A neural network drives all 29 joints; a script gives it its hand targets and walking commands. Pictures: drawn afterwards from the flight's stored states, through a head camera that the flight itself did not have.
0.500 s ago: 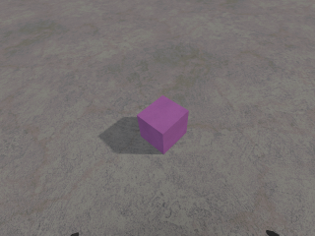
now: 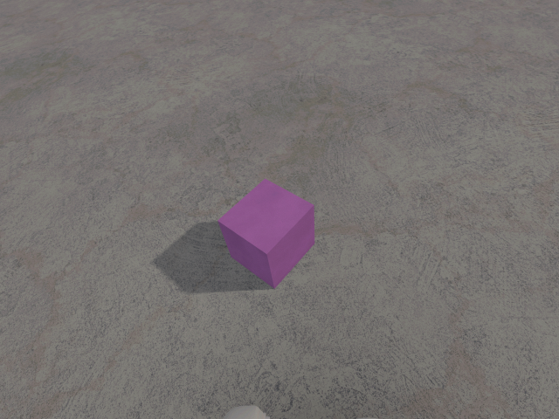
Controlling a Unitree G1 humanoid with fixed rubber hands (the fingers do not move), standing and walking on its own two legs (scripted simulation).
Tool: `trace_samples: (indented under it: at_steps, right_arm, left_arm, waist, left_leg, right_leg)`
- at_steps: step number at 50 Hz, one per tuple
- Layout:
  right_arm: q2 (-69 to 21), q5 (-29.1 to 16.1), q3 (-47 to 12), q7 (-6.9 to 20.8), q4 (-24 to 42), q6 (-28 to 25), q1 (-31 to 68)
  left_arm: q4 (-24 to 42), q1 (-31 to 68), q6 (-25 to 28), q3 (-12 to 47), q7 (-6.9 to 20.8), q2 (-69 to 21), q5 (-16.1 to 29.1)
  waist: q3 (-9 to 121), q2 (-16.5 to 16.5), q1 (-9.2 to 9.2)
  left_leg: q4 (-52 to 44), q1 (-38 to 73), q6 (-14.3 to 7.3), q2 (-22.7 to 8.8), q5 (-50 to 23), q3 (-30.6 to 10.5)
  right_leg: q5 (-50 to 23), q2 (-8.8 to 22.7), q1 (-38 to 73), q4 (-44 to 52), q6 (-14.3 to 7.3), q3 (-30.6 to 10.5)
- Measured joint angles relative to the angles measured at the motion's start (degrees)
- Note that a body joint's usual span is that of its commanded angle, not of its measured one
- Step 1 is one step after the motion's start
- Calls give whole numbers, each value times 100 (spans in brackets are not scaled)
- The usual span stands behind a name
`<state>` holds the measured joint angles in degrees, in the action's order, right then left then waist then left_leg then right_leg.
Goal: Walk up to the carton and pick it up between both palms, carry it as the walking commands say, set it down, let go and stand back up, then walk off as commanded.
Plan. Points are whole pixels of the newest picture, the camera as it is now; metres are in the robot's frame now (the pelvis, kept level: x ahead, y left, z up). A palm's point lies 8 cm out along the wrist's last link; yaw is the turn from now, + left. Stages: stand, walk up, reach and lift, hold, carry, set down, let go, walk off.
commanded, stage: walk up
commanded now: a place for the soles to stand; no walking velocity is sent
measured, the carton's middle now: (269, 232) +0.87 +0.10 -0.62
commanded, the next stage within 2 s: none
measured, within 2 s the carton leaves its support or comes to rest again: neither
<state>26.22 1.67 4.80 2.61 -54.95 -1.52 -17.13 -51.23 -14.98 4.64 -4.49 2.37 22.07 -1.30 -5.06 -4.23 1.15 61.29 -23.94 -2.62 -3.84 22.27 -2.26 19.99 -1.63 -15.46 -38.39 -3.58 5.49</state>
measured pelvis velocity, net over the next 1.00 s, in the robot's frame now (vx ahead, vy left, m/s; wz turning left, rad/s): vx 0.30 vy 0.02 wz -0.01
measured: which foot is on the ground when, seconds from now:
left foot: up 0.00-0.22, down 0.24-0.52, up 0.54-0.76, down 0.78-1.00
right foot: down 0.00-0.30, up 0.32-0.50, down 0.52-1.00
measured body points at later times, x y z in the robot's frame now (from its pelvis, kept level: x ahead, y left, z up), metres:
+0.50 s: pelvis +0.17 +0.01 +0.00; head +0.21 +0.00 +0.44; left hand +0.26 +0.31 -0.11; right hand +0.28 -0.31 -0.10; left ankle +0.19 +0.15 -0.72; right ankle +0.24 -0.12 -0.71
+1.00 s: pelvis +0.30 +0.02 -0.02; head +0.34 +0.02 +0.42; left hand +0.39 +0.34 -0.13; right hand +0.40 -0.29 -0.14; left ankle +0.32 +0.14 -0.72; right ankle +0.30 -0.11 -0.72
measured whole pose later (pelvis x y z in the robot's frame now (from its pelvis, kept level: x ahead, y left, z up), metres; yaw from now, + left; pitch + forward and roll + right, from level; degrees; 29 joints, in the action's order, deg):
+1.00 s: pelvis +0.30 +0.02 -0.02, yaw +0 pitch +0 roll -1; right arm 23.2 -0.5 2.0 0.1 -49.2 -1.2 -11.0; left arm -49.7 -13.2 4.6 -1.3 -1.5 22.8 -0.2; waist -5.3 -1.8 0.0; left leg 51.9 -25.5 -0.4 -4.0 25.3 3.6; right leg 25.7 1.6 -23.0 -49.9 0.8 0.8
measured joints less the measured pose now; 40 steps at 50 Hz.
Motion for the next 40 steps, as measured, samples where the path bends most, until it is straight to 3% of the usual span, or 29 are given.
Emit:
trace_samples:
  at_steps: [4, 10, 13, 15, 17, 19, 21, 24, 26, 28, 30, 32, 37, 40]
  right_arm:
    - [-122, -20, -20, 79, 158, -69, 120]
    - [-280, -1, -56, 127, 383, -73, 293]
    - [-361, 23, -66, 103, 517, -150, 418]
    - [-424, 52, -68, 54, 671, -270, 558]
    - [-428, -38, -87, -6, 905, -371, 635]
    - [-461, -118, -102, -75, 1055, -409, 640]
    - [-466, -142, -129, -123, 1119, -377, 592]
    - [-376, -88, -176, -82, 1128, -310, 473]
    - [-279, -57, -169, -33, 1138, -240, 334]
    - [-213, -68, -121, -28, 1112, -121, 165]
    - [-143, -76, -68, -27, 943, 28, 79]
    - [-74, -65, -18, -7, 793, 79, 27]
    - [-27, -57, 13, 16, 676, -29, -36]
    - [-94, -50, 3, -74, 660, -150, 52]
  left_arm:
    - [130, -214, 33, 74, 8, -22, -5]
    - [281, -506, 45, 117, -2, 23, 10]
    - [347, -643, 5, 121, -17, 81, 69]
    - [315, -644, -57, 100, -62, 72, 133]
    - [279, -580, -104, 127, -115, 27, 137]
    - [272, -467, -117, 188, -135, 46, 155]
    - [333, -344, -87, 222, -101, 55, 175]
    - [463, -198, -31, 192, -16, 47, 121]
    - [573, -200, 82, 145, 12, 75, 47]
    - [625, -227, 188, 96, -20, 132, -36]
    - [590, -203, 168, 107, -88, 138, -40]
    - [600, -225, 161, 106, -141, 127, -31]
    - [615, -344, 137, 100, -156, 238, -34]
    - [534, -351, 5, 136, -198, 346, 47]
  waist:
    - [-38, 79, -56]
    - [-22, 216, -212]
    - [0, 409, -303]
    - [-47, 635, -335]
    - [-87, 660, -235]
    - [-93, 707, -144]
    - [-96, 741, -123]
    - [-76, 694, -102]
    - [-45, 582, -79]
    - [43, 448, -50]
    - [92, 288, -10]
    - [103, 139, -27]
    - [71, 116, -139]
    - [-27, 316, -203]
  left_leg:
    - [-774, -329, 93, -45, -69, 220]
    - [-1877, -248, 30, -118, -582, 372]
    - [-2333, 9, -2, 21, -953, 562]
    - [-2226, 83, 179, 144, -904, 740]
    - [-2116, 147, 251, 145, -680, 778]
    - [-2166, 287, 235, 132, -567, 823]
    - [-2274, 473, 260, 91, -506, 912]
    - [-2257, 656, 317, -44, -319, 1014]
    - [-1904, 660, 246, -210, -4, 996]
    - [-987, 372, 28, -249, 538, 709]
    - [-48, 21, -1, -124, 603, 355]
    - [273, -205, -22, -76, 435, 229]
    - [-597, -380, 79, -64, 585, 392]
    - [-1262, -181, 186, 59, -247, 599]
  right_leg:
    - [143, 57, 319, 200, -18, 57]
    - [585, 144, 786, 243, 98, 152]
    - [944, 284, 897, 12, 198, 109]
    - [882, 450, 517, -938, 152, -173]
    - [871, 284, -122, -2283, 68, -578]
    - [831, 191, -694, -3053, 66, -817]
    - [739, 322, -1032, -2737, 98, -809]
    - [519, 532, -1214, -1463, 156, -571]
    - [81, 487, -1035, -532, 139, -424]
    - [-306, 391, -1043, -702, 204, -306]
    - [-18, 364, -940, -893, 230, -154]
    - [175, 338, -769, -876, 249, -70]
    - [486, 491, -553, -949, 360, -70]
    - [731, 686, -614, -1337, 415, -246]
